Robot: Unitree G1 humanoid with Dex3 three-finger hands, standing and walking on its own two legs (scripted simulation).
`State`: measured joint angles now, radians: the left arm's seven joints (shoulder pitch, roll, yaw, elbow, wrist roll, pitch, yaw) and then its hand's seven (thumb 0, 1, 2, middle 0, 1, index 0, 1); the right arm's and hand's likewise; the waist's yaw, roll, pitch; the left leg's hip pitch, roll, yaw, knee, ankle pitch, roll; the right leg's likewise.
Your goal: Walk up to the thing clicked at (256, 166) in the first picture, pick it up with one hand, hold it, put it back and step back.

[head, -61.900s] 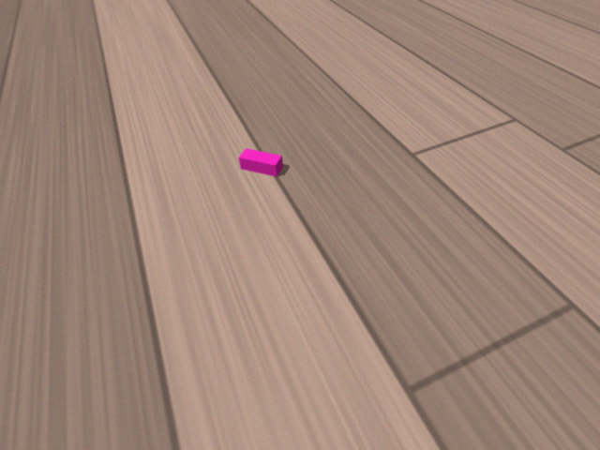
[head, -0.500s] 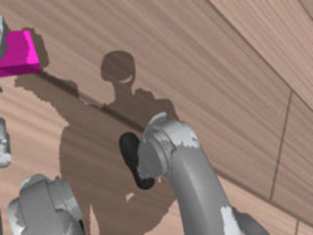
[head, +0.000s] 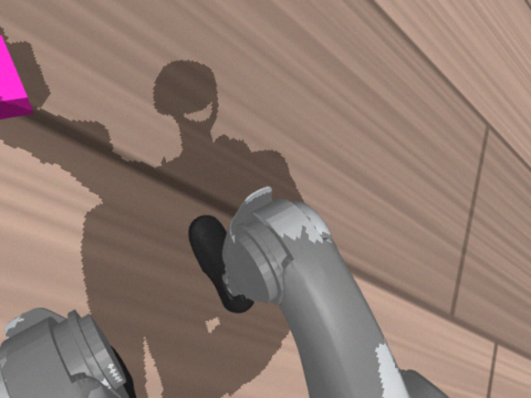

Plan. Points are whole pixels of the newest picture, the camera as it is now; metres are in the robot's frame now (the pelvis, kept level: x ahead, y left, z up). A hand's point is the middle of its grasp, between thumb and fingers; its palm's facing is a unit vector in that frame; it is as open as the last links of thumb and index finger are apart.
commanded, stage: rest palm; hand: left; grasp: from above
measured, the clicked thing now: out of the picture +0.60 +0.17 -0.30
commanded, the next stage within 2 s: close in 0.62 s
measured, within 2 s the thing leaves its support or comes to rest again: neither
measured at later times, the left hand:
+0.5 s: hand out of the picture +0.56 +0.15 -0.24, palm faces -0.41 -0.05 -0.91, open 13.8 cm
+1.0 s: hand out of the picture +0.57 +0.15 -0.25, palm faces -0.42 -0.04 -0.91, open 12.6 cm
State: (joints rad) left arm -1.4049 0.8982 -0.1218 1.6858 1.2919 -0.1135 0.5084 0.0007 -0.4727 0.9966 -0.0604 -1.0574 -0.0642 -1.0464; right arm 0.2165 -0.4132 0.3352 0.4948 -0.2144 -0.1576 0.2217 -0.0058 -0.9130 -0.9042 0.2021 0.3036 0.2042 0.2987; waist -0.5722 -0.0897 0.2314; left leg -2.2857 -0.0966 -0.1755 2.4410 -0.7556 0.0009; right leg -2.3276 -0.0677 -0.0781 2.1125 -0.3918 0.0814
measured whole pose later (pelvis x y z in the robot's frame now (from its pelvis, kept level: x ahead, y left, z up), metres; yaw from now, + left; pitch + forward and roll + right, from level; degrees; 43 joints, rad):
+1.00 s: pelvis +0.00 +0.00 +0.01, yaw -1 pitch +34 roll -14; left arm -1.41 0.94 -0.16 1.70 1.27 -0.11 0.52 0.00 -0.34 1.07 -0.12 -1.24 -0.11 -1.19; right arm 0.20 -0.42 0.37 0.49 -0.23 -0.16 0.19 -0.01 -0.92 -0.90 0.20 0.30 0.20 0.30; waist -0.60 -0.12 0.26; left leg -2.27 -0.09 -0.19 2.42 -0.74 0.00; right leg -2.30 -0.06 -0.10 2.08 -0.38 0.08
